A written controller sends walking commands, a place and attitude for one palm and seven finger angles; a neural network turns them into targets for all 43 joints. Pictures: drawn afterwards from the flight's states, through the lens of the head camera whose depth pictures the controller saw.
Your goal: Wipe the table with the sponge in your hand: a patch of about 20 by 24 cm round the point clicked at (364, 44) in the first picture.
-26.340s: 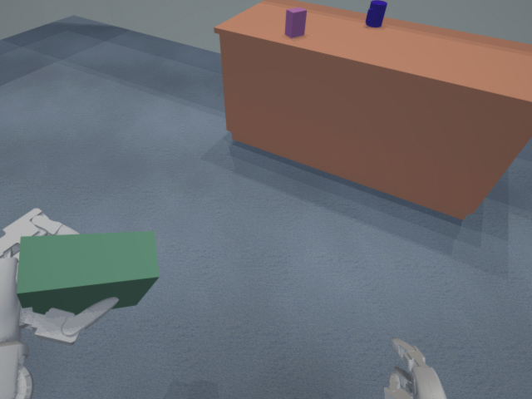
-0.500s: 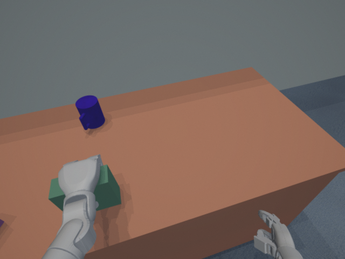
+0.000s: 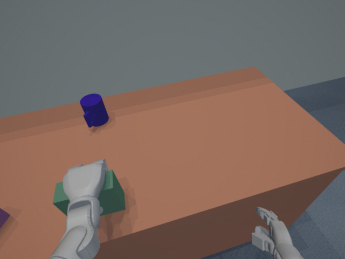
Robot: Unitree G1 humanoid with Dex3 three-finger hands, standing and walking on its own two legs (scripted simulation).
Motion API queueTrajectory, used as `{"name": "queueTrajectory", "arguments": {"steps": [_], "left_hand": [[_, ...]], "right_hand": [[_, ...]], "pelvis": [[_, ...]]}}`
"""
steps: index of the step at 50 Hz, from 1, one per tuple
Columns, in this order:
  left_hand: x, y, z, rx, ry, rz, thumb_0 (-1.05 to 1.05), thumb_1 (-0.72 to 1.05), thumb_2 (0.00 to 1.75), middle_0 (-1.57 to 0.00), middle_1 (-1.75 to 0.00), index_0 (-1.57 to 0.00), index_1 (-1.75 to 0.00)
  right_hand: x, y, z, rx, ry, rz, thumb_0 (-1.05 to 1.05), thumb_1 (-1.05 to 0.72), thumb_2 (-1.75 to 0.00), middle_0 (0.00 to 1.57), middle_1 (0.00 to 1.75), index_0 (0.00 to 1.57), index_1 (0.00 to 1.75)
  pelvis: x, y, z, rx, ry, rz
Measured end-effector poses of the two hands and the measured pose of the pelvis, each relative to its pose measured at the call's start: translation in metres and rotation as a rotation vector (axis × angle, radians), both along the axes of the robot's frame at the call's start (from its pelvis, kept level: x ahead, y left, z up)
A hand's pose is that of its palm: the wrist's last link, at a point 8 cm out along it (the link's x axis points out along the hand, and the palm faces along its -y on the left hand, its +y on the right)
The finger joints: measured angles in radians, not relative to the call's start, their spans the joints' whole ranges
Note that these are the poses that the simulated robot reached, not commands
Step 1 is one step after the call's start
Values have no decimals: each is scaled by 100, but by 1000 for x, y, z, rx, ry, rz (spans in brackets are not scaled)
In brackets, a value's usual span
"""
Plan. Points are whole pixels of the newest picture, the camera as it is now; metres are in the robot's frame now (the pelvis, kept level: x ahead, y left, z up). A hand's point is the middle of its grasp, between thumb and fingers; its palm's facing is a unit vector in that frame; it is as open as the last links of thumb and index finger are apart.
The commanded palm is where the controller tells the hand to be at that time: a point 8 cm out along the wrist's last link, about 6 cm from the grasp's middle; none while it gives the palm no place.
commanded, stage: slide across to the third lane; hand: left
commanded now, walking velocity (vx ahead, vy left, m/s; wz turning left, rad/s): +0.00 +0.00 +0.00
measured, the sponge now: (95, 200) +0.25 +0.25 -0.03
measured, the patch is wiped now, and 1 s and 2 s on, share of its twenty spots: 0.70 0.75 0.95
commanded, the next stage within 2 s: wipe forward along the third lane in 1.22 s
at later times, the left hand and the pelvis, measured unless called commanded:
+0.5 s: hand (115, 185) +0.28 +0.19 +0.02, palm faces -0.03 -0.03 -1.00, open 9.5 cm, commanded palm +0.25 +0.15 +0.06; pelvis -0.01 -0.01 +0.00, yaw +1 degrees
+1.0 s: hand (122, 183) +0.29 +0.17 +0.02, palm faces -0.03 -0.05 -1.00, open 9.5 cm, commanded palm +0.25 +0.15 +0.06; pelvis -0.01 -0.02 +0.00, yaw +1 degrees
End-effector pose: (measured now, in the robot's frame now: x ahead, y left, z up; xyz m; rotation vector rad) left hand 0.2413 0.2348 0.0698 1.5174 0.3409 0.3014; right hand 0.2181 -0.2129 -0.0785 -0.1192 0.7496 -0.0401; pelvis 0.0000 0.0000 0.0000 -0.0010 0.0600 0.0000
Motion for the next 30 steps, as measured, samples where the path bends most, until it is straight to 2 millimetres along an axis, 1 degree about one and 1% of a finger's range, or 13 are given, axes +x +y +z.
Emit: {"name": "queueTrajectory", "arguments": {"steps": [8,19,26,30], "left_hand": [[0,-13,1,0,19,-33,1,-46,110,-73,-143,-76,-145],[13,-34,2,0,16,-60,-1,-47,110,-74,-142,-77,-143],[22,-53,2,1,11,-90,-1,-47,110,-74,-142,-78,-142],[26,-61,2,-3,9,-95,-1,-47,110,-74,-142,-78,-142]], "right_hand": [[-1,1,-3,15,-6,6,1,-90,-89,19,30,20,30],[1,7,-7,41,2,40,1,-90,-89,19,30,20,30],[-1,1,-6,48,6,37,1,-90,-89,19,30,20,30],[-3,-4,-6,47,12,29,1,-90,-89,19,30,20,30]], "pelvis": [[-2,-2,0,0,-14,12],[-8,-9,0,3,-13,23],[-9,-14,0,4,-15,24],[-9,-17,1,6,-16,21]]}}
